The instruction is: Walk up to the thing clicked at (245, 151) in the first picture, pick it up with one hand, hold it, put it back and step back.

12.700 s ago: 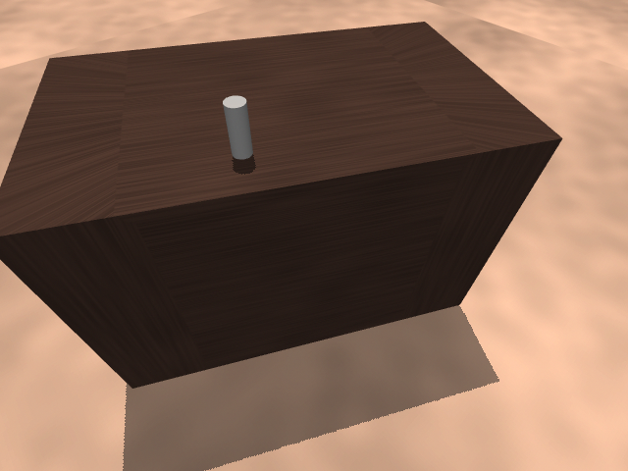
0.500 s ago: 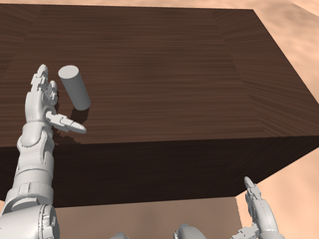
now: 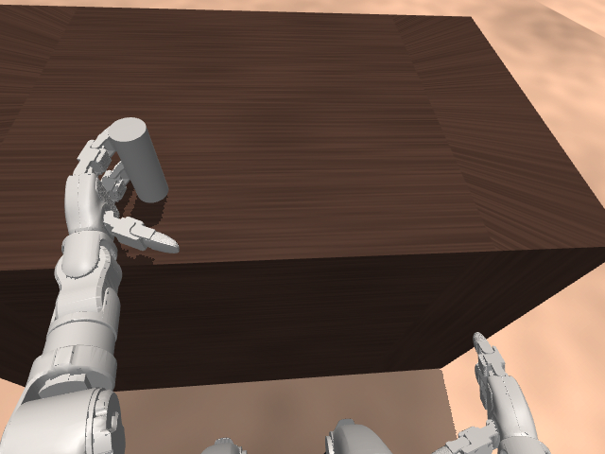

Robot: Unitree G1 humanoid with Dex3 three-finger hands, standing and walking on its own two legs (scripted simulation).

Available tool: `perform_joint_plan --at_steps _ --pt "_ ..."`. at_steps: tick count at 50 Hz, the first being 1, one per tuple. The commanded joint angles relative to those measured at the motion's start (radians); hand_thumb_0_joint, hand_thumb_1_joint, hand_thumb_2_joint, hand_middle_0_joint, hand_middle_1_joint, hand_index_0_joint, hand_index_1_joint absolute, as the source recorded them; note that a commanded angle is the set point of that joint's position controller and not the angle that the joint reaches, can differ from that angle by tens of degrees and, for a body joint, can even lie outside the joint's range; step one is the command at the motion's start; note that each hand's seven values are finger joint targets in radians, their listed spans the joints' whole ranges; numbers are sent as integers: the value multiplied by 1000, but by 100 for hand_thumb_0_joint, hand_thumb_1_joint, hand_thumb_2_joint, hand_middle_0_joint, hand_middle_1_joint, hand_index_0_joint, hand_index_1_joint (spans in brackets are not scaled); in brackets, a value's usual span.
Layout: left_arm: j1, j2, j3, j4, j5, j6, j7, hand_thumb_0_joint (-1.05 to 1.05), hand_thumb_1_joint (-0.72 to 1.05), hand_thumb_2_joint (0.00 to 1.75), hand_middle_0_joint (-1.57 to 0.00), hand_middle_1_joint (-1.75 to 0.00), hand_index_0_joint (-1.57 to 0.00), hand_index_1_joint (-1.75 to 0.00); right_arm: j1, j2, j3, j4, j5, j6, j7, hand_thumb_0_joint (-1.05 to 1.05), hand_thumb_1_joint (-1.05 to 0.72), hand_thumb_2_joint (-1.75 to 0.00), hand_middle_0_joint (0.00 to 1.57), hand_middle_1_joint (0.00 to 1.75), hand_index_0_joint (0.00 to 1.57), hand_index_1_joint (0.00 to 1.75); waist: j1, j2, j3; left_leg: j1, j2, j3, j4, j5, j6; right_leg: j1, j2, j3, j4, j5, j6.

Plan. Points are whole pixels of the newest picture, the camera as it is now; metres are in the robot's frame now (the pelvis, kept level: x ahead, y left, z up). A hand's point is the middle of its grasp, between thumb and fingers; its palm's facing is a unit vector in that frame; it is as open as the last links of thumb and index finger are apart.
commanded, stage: close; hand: left
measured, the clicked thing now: (141, 163) +0.49 +0.18 +0.09
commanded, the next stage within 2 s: settle in 0.48 s
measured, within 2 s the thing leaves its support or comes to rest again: leaves its support in 0.78 s
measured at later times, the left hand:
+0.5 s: hand (144, 183) +0.46 +0.18 +0.08, palm faces +0.11 -0.99 +0.02, open 7.6 cm
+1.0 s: hand (126, 159) +0.46 +0.19 +0.12, palm faces +0.12 -0.99 +0.00, open 7.1 cm
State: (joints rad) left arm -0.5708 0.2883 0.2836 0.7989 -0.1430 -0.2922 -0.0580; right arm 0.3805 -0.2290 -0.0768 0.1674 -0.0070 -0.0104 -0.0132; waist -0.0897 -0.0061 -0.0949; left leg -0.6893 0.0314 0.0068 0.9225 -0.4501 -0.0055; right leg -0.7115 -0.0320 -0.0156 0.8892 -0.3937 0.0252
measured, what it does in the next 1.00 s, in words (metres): stands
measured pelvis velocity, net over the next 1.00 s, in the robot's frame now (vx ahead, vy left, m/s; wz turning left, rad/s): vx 0.01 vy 0.01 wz -0.01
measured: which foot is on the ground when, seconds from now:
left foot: down 0.00-1.00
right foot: down 0.00-1.00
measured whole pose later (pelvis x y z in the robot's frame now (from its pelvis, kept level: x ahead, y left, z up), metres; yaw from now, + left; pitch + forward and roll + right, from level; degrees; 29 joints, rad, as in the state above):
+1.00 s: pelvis +0.01 +0.01 +0.01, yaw +0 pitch +13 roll -1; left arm -0.67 0.33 0.28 0.83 -0.14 -0.20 -0.06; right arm 0.38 -0.22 -0.04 0.22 0.01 0.01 -0.01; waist -0.08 0.01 -0.12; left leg -0.66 0.03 0.01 0.89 -0.45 0.00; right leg -0.68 -0.03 -0.01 0.84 -0.38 0.03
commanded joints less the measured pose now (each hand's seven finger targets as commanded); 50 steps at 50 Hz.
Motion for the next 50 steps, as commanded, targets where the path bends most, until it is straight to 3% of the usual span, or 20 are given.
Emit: perform_joint_plan --at_steps 1,5,8,10,12,13,14,16,20,22,25,28,32,38,41,43,44,45,46,50 --pt "-482 264 55 -181 -4 -81 -9 0 -56 14 -64 -39 -65 -38 10 -155 -71 -154 -5 -62 -13 0 50 -5 5 5 5 5 -18 65 -369 191 -14 -11 -119 306 5 159 29 -8 -94 281 -40" --pt "-475 168 13 -82 -10 -81 -30 0 -45 26 -77 -52 -78 -51 -1 -142 -67 -162 -9 -68 -5 0 50 -5 5 5 5 5 -38 29 -363 165 -14 -12 -116 262 8 133 33 -11 -95 253 -40" --pt "-579 264 43 -169 -2 -93 -29 0 -39 33 -85 -60 -85 -59 -21 -141 -47 -172 -10 -75 -7 0 50 -5 5 5 5 5 -21 99 -442 215 -12 -13 -109 303 0 144 33 -11 -87 270 -44" --pt "-533 164 0 -71 -7 -81 -36 0 -32 39 -92 -67 -92 -66 -23 -122 -40 -172 -12 -73 -6 0 50 -5 5 5 5 5 -34 47 -422 167 -15 -10 -103 296 8 163 30 -8 -89 286 -40" --pt "-529 257 47 -68 -4 -78 -22 0 -28 46 -96 -73 -97 -72 -36 -183 -83 -176 -9 -76 -16 0 50 -5 5 5 5 5 -24 31 -397 149 -17 -7 -115 260 9 166 33 -7 -98 260 -39" --pt "-555 280 61 -92 1 -86 -14 0 -24 48 -99 -75 -100 -74 -13 -168 -64 -169 -15 -71 -13 0 51 -5 5 5 5 5 -21 64 -425 156 -15 -9 -113 280 5 172 32 -9 -94 269 -42" --pt "-560 278 66 -109 1 -89 -11 0 -19 52 -102 -78 -103 -77 -7 -139 -44 -150 -14 -69 -8 0 51 -5 5 5 5 5 -4 86 -436 165 -17 -9 -112 290 1 171 32 -10 -89 268 -44" --pt "-517 228 48 -49 0 -86 -12 0 -16 57 -109 -86 -110 -84 -5 -152 -69 -172 -10 -71 -8 0 50 -5 5 5 5 5 -32 35 -399 149 -11 -14 -117 272 5 148 38 -15 -91 254 -44" --pt "-552 259 61 -91 4 -100 -6 0 -1 70 -122 -99 -123 -98 -5 -147 -67 -159 -8 -70 -7 0 50 -5 5 5 5 5 -20 54 -394 139 -18 -6 -122 249 6 157 37 -12 -92 241 -42" --pt "-473 198 36 -7 7 -89 -13 0 5 74 -126 -104 -127 -102 6 -129 -46 -169 -11 -73 -1 0 51 -5 5 5 5 5 -25 21 -375 131 -16 -7 -113 275 7 140 40 -16 -92 258 -42" --pt "-549 290 69 -142 14 -114 -8 0 14 82 -132 -110 -133 -109 17 -152 -57 -178 -12 -67 1 0 51 -5 5 5 5 5 -11 95 -453 178 -14 -12 -102 333 -1 149 38 -14 -75 286 -48" --pt "-421 216 53 -30 3 -91 -21 0 28 105 -142 -127 -143 -127 41 -144 -66 -162 -9 -67 2 0 52 -5 5 5 5 5 -21 27 -397 131 -16 -7 -98 326 8 164 39 -13 -79 306 -41" --pt "-521 256 43 -189 11 -96 -18 0 49 126 -138 -137 -137 -138 -13 -147 -61 -203 -7 -65 2 0 53 -6 5 5 5 5 -12 96 -481 196 -17 -5 -96 339 5 169 35 -8 -77 304 -43" --pt "-576 281 48 -262 0 -59 -1 0 49 139 -144 -149 -144 -151 2 -141 -49 -175 0 -47 -11 0 54 -6 5 5 5 5 -7 80 -490 223 -12 -11 -110 384 4 208 35 -12 -84 344 -41" --pt "-496 205 5 -158 -2 -13 -4 0 41 135 -145 -149 -145 -151 19 -149 -59 -151 4 -41 -14 0 53 -6 5 5 5 5 -28 43 -424 237 -9 -9 -121 402 7 186 38 -15 -97 359 -40" --pt "-581 287 41 -280 3 -11 2 0 43 141 -143 -150 -143 -152 32 -117 -25 -116 6 -34 -14 0 54 -6 5 5 5 5 -5 90 -442 233 -16 -4 -127 393 7 220 31 -9 -107 362 -39" --pt "-556 279 50 -234 1 3 5 0 45 142 -144 -152 -145 -154 9 -121 -40 -107 9 -32 -16 0 55 -6 5 5 5 5 0 82 -433 232 -17 -4 -132 390 7 222 31 -9 -111 357 -38" --pt "-506 203 13 -148 -3 25 2 0 44 142 -145 -152 -145 -154 -13 -128 -43 -126 10 -37 -14 0 55 -5 5 5 5 5 -9 41 -373 218 -13 -6 -148 372 5 205 35 -15 -118 334 -41" --pt "-522 196 3 -189 -7 31 -1 0 44 142 -144 -152 -145 -154 -6 -114 -24 -113 12 -40 -11 0 55 -5 5 5 5 5 -3 69 -363 225 -9 -10 -158 376 0 198 37 -20 -120 321 -45" --pt "-581 268 33 -261 -3 42 -1 0 44 140 -145 -152 -146 -153 -16 -128 -41 -125 16 -39 -14 0 55 -5 5 5 5 5 4 76 -405 258 -13 -4 -163 404 2 247 35 -17 -129 354 -43"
